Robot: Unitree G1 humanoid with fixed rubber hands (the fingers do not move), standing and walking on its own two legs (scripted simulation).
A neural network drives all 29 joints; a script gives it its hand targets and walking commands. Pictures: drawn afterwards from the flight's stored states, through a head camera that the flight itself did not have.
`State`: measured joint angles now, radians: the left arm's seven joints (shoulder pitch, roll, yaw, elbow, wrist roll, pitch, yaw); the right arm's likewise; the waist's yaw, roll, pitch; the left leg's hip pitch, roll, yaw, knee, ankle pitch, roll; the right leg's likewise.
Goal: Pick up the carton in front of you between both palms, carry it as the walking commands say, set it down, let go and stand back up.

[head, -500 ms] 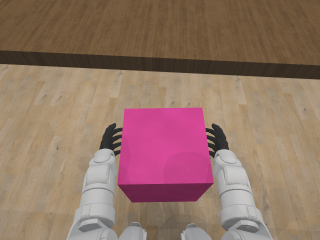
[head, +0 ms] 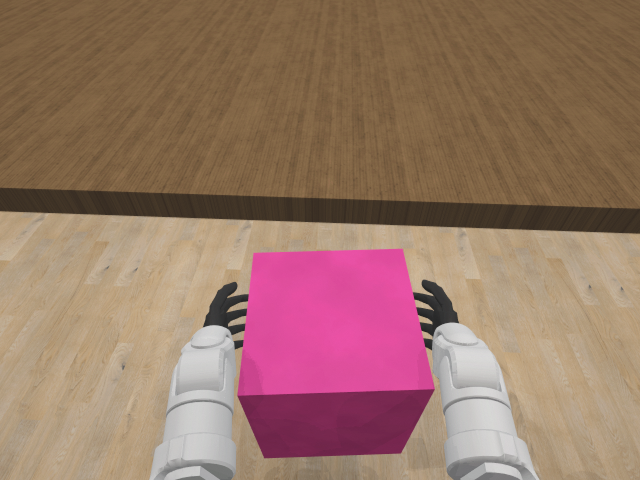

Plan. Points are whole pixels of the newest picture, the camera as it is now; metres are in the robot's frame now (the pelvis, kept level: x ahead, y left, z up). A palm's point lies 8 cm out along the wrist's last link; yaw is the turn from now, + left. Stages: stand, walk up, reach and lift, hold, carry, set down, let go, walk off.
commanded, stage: reach and lift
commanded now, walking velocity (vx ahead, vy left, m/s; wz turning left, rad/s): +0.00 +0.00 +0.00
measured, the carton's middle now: (330, 357) +0.31 +0.00 -0.05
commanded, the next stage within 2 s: hold in 0.82 s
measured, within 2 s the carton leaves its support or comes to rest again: neither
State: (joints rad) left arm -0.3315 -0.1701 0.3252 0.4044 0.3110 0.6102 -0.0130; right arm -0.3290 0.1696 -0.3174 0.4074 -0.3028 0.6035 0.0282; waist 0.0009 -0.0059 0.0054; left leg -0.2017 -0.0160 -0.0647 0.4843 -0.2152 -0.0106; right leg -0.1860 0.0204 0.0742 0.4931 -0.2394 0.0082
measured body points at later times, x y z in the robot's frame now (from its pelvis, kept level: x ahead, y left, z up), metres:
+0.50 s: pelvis +0.01 +0.00 +0.01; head -0.01 +0.00 +0.46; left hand +0.32 +0.15 +0.03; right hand +0.32 -0.15 +0.03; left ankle +0.03 +0.13 -0.74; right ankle +0.02 -0.13 -0.74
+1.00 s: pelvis +0.01 +0.00 +0.01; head -0.02 +0.00 +0.46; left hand +0.31 +0.15 +0.05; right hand +0.31 -0.15 +0.05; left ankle +0.03 +0.13 -0.74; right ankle +0.02 -0.13 -0.74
